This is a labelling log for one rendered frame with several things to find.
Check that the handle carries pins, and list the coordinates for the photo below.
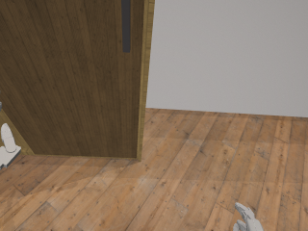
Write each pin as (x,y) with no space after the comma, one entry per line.
(126,25)

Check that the left robot hand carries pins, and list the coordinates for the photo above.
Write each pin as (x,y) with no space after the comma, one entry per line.
(10,151)

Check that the right robot hand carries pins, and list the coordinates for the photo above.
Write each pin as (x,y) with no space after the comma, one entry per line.
(251,223)

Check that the wardrobe door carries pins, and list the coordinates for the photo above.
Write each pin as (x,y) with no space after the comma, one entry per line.
(65,83)
(19,141)

